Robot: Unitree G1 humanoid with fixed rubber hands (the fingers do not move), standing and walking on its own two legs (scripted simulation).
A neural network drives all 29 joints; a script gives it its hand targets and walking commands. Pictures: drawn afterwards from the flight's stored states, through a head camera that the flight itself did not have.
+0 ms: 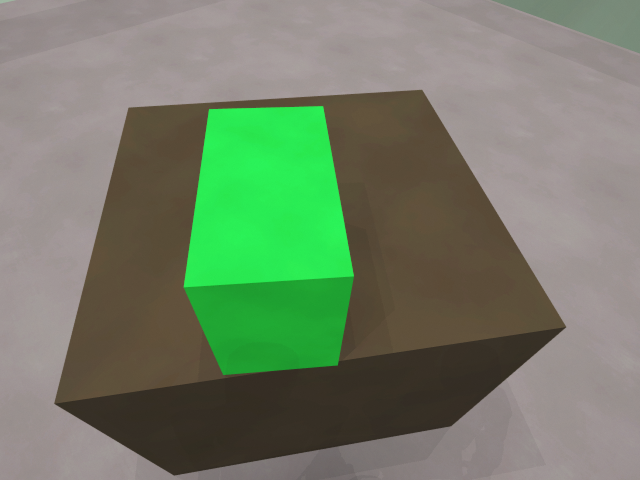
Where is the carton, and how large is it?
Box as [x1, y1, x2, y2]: [184, 106, 353, 374]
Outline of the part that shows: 322,106 209,109 184,288 223,374 337,364 353,274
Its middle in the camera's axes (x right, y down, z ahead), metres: -0.07 +0.00 +0.60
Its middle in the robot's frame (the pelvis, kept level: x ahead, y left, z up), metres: +0.44 +0.08 +0.01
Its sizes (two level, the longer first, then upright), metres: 0.316 0.174 0.249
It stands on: a pedestal, 0.66 m high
